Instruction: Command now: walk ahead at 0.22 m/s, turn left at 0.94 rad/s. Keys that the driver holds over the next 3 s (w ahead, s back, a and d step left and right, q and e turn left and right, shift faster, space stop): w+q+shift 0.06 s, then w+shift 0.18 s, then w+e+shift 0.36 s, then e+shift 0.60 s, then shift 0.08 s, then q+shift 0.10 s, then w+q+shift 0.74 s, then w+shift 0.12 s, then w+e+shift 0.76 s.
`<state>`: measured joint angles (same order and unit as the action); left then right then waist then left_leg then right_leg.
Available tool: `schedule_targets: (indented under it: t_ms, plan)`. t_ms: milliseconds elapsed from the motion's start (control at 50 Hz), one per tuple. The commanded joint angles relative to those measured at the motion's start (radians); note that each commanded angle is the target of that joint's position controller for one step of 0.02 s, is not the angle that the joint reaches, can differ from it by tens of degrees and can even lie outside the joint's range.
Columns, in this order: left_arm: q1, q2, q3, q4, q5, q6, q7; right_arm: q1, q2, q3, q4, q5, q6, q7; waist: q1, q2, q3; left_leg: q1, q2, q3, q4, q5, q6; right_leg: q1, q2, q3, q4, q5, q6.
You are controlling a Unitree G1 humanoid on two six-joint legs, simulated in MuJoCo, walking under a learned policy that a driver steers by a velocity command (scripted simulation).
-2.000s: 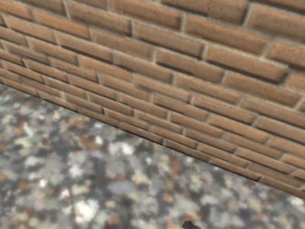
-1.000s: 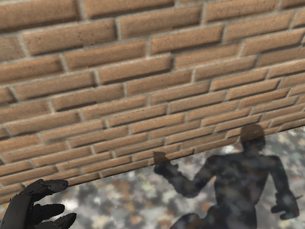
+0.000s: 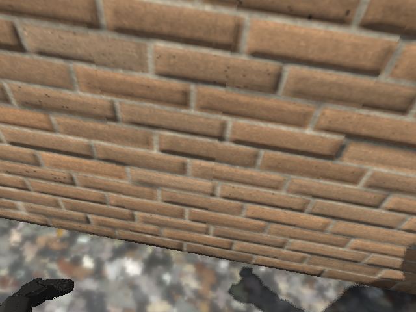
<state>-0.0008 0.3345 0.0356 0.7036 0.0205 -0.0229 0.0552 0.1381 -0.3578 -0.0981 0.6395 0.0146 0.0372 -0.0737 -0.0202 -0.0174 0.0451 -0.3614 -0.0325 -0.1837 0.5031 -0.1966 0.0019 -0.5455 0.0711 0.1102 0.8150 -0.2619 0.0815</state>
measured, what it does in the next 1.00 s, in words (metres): steps to the left, turning right: right foot, then left foot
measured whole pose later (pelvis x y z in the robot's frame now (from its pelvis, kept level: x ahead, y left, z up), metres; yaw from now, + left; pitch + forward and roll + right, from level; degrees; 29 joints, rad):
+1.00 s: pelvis +0.06 +0.10 -0.01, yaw -18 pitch +4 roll +2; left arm -0.04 0.30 0.07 0.61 -0.01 -0.02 -0.01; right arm 0.13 -0.32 -0.09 0.66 0.00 -0.02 -0.09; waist -0.03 -0.01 0.02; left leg -0.24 0.11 0.28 0.60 -0.37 -0.02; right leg -0.39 -0.04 -0.05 0.60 -0.26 -0.03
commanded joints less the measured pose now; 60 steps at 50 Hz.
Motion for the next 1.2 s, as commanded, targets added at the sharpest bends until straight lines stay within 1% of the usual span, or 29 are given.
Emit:
schedule_targets:
  t_ms: [20, 80, 100, 120, 140, 180, 300, 320, 340, 360, 480, 520, 540, 560, 580, 600, 620, 640, 680, 740, 820, 940, 980, 1000, 1020, 1040, 1080, 1120, 1200]
  plan:
    - [0.035, 0.065, 0.013, -0.037, -0.019, -0.014, -0.010, -0.080, -0.151, -0.037, -0.103, -0.009, -0.002, 0.004, 0.028, 0.241, -0.159, -0.017, 0.124, -0.212, -0.147, -0.189, 0.122, 0.192, 0.035, -0.059, -0.142, -0.021, -0.017]
    - [0.175, 0.112, 0.039, 0.015, -0.047, -0.031, 0.005, -0.114, -0.082, -0.008, -0.111, -0.008, -0.024, 0.024, 0.091, 0.267, -0.114, -0.163, 0.097, -0.256, -0.066, -0.350, 0.090, 0.430, -0.064, -0.034, -0.375, -0.021, -0.060]
    - [0.257, 0.135, 0.049, 0.041, -0.030, -0.036, 0.013, -0.072, -0.009, 0.015, -0.094, -0.008, -0.036, 0.036, 0.101, 0.175, -0.160, -0.255, 0.026, -0.162, 0.148, -0.412, 0.045, 0.584, -0.169, 0.033, -0.422, -0.066, -0.092]
    - [0.287, 0.221, 0.065, 0.048, 0.038, -0.039, 0.013, -0.091, 0.050, 0.035, -0.161, -0.010, -0.051, 0.043, 0.074, -0.140, -0.141, -0.459, -0.071, -0.013, 0.461, -0.425, 0.005, 0.571, -0.418, 0.467, -0.605, -0.441, -0.238]
    - [0.224, 0.224, 0.073, 0.031, 0.069, -0.064, 0.001, -0.113, -0.079, 0.005, -0.187, -0.012, -0.070, 0.051, 0.054, -0.154, -0.099, -0.500, 0.063, -0.048, 0.615, -0.314, -0.011, 0.442, -0.520, 0.655, -0.670, -0.548, -0.318]
    - [0.123, 0.154, 0.061, 0.008, 0.020, -0.068, 0.018, -0.083, -0.145, -0.016, -0.162, -0.026, -0.066, 0.050, 0.022, -0.080, -0.060, -0.424, 0.094, -0.003, 0.691, -0.185, -0.036, 0.353, -0.421, 0.433, -0.654, -0.367, -0.260]
    - [0.238, 0.060, 0.021, 0.072, 0.000, -0.092, 0.002, -0.110, 0.052, 0.053, -0.182, -0.034, -0.080, 0.058, 0.059, -0.035, -0.083, -0.197, 0.083, 0.052, 0.375, -0.034, -0.071, 0.339, -0.297, 0.124, -0.627, 0.089, -0.238]
    - [0.211, 0.082, 0.024, 0.061, -0.001, -0.089, -0.004, -0.104, 0.054, 0.056, -0.181, -0.036, -0.083, 0.060, 0.052, -0.077, -0.085, -0.106, 0.076, 0.083, 0.269, -0.060, -0.083, 0.318, -0.283, 0.105, -0.624, 0.131, -0.226]
    - [0.312, 0.241, 0.077, 0.088, -0.013, -0.072, 0.011, -0.089, -0.013, 0.029, -0.191, -0.043, -0.066, 0.080, 0.077, -0.185, 0.073, -0.256, 0.014, 0.117, 0.312, -0.176, -0.091, 0.411, -0.347, 0.209, -0.569, 0.489, -0.258]
    - [0.377, 0.261, 0.088, 0.110, -0.022, -0.064, 0.026, -0.040, -0.033, 0.020, -0.184, -0.053, -0.057, 0.082, 0.074, -0.181, -0.007, -0.267, 0.036, 0.073, 0.300, -0.172, -0.095, 0.513, -0.392, 0.247, -0.524, 0.628, -0.272]
    - [0.253, 0.241, 0.115, 0.035, -0.036, -0.014, 0.066, 0.052, -0.015, 0.010, -0.150, -0.034, -0.049, 0.096, 0.028, -0.237, -0.083, 0.129, -0.003, 0.099, -0.060, -0.008, -0.050, 0.324, -0.295, 0.183, -0.512, 0.301, -0.162]
    - [0.287, 0.145, 0.092, 0.034, -0.036, -0.010, 0.053, 0.122, -0.036, -0.010, -0.117, -0.008, -0.046, 0.092, 0.013, -0.123, -0.104, 0.379, 0.024, 0.140, -0.232, 0.055, 0.011, 0.146, -0.207, 0.106, -0.362, 0.126, -0.113]
    - [0.315, 0.062, 0.071, 0.020, 0.000, -0.008, 0.046, 0.193, -0.069, -0.016, -0.097, -0.017, -0.039, 0.089, 0.018, 0.083, -0.173, 0.576, 0.178, 0.028, -0.162, 0.334, 0.055, -0.080, -0.095, -0.007, -0.090, -0.240, -0.073]
    - [0.341, 0.001, 0.049, -0.024, 0.014, -0.027, 0.049, 0.128, -0.169, -0.032, -0.103, -0.064, -0.027, 0.080, 0.070, 0.340, -0.221, 0.467, 0.360, -0.114, -0.111, 0.559, 0.223, -0.237, -0.046, -0.131, 0.140, -0.402, -0.023]
    - [0.362, 0.039, 0.053, -0.006, 0.000, -0.037, 0.055, 0.113, -0.100, -0.016, -0.119, -0.082, -0.033, 0.076, 0.059, 0.341, -0.240, 0.390, 0.359, -0.121, -0.167, 0.592, 0.278, -0.206, -0.120, -0.108, 0.335, -0.379, -0.009]
    - [0.329, 0.094, 0.069, -0.001, -0.016, -0.029, 0.058, 0.066, -0.029, 0.003, -0.116, -0.081, -0.044, 0.068, 0.070, 0.233, -0.192, 0.320, 0.327, -0.033, -0.169, 0.630, 0.246, -0.191, -0.130, -0.092, 0.430, -0.330, -0.003]
    - [0.262, 0.087, 0.063, 0.007, -0.037, -0.025, 0.030, 0.060, -0.037, -0.004, -0.118, -0.033, -0.087, 0.064, 0.037, 0.144, -0.258, 0.390, 0.360, -0.102, -0.267, -0.129, 0.162, -0.277, -0.229, -0.012, 0.453, -0.139, -0.028]
    - [0.221, 0.078, 0.058, -0.010, -0.043, -0.020, 0.018, 0.019, -0.058, -0.008, -0.105, -0.005, -0.108, 0.052, 0.049, 0.170, -0.184, 0.357, 0.372, -0.146, -0.312, -0.291, 0.134, -0.335, -0.234, 0.002, 0.467, -0.072, -0.032]
    - [0.164, 0.058, 0.054, -0.029, -0.043, -0.027, -0.002, 0.038, -0.038, -0.001, -0.075, -0.018, -0.132, 0.020, 0.035, 0.088, -0.091, 0.318, 0.339, -0.043, -0.318, -0.051, 0.091, -0.347, -0.219, 0.015, 0.465, 0.043, -0.041]
    - [0.109, 0.026, 0.048, -0.074, -0.028, -0.044, -0.002, -0.007, -0.051, -0.005, -0.069, -0.044, -0.135, 0.000, 0.053, 0.110, -0.094, 0.227, 0.277, 0.198, -0.213, 0.689, 0.111, -0.179, -0.172, -0.079, 0.305, 0.056, -0.011]
    - [0.029, 0.005, 0.035, -0.131, -0.020, -0.007, -0.032, -0.016, -0.104, -0.024, -0.055, -0.020, -0.105, -0.009, 0.040, 0.113, -0.131, 0.266, 0.346, 0.223, -0.183, 0.688, 0.151, -0.081, -0.182, -0.109, 0.111, 0.015, -0.016]
    - [-0.013, 0.052, 0.058, -0.147, -0.030, 0.008, -0.074, -0.020, -0.131, -0.035, -0.040, -0.024, -0.064, -0.014, 0.021, 0.145, -0.161, 0.337, 0.354, 0.312, -0.024, 0.756, 0.119, 0.073, -0.126, -0.192, -0.114, -0.067, -0.088]
    - [0.112, 0.087, 0.087, -0.099, -0.028, 0.001, -0.068, -0.030, -0.108, -0.029, -0.031, -0.011, -0.057, -0.025, 0.086, 0.130, -0.206, 0.272, 0.307, 0.382, 0.188, 0.838, 0.054, 0.300, -0.057, -0.210, -0.332, 0.031, -0.149]
    - [0.229, 0.175, 0.118, -0.064, -0.024, -0.006, -0.051, -0.033, -0.090, -0.020, -0.050, -0.021, -0.068, -0.024, 0.134, -0.002, -0.225, 0.009, 0.236, 0.387, 0.424, 0.502, -0.025, 0.573, -0.108, -0.057, -0.377, 0.435, -0.218]
    - [0.251, 0.326, 0.151, -0.053, -0.001, -0.004, -0.036, -0.012, 0.037, 0.024, -0.125, -0.086, -0.092, -0.012, 0.031, -0.340, -0.258, -0.420, 0.057, 0.344, 0.658, -0.429, -0.129, 0.803, -0.354, 0.371, -0.307, 1.001, -0.425]
    - [0.198, 0.260, 0.140, -0.101, 0.028, -0.010, -0.033, -0.084, -0.026, 0.021, -0.113, -0.076, -0.112, 0.010, 0.089, -0.169, -0.362, -0.421, 0.044, 0.093, 0.785, -0.519, -0.144, 0.725, -0.424, 0.465, -0.392, 0.960, -0.522]
    - [0.027, 0.213, 0.131, -0.148, -0.007, -0.004, -0.023, -0.102, -0.075, 0.012, -0.093, -0.049, -0.113, 0.016, 0.012, -0.015, -0.235, -0.436, 0.060, 0.076, 0.714, -0.307, -0.122, 0.577, -0.331, 0.312, -0.431, 0.686, -0.397]
    - [-0.025, 0.181, 0.118, -0.161, -0.055, 0.009, -0.003, -0.106, -0.068, 0.015, -0.091, -0.060, -0.095, 0.003, -0.012, -0.003, -0.190, -0.333, 0.031, 0.088, 0.604, -0.168, -0.120, 0.415, -0.268, 0.257, -0.442, 0.583, -0.326]
    - [0.007, 0.173, 0.123, -0.182, -0.050, 0.035, 0.011, -0.101, -0.009, 0.041, -0.093, -0.045, -0.083, 0.001, -0.006, -0.058, -0.239, -0.243, -0.061, 0.087, 0.439, -0.082, -0.100, 0.375, -0.215, 0.277, -0.397, 0.525, -0.281]
Next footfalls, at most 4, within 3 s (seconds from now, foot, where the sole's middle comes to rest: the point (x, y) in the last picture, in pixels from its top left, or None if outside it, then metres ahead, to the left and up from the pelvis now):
0.10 right None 0.10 -0.13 -0.78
0.54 left None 0.07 0.23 -0.78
1.00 right None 0.08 -0.02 -0.78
1.42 left None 0.21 0.17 -0.78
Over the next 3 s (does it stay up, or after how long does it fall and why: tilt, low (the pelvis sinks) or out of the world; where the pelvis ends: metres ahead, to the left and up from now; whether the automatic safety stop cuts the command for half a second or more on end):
stays up -0.07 0.13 0.00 its command is cut before an obstacle from the start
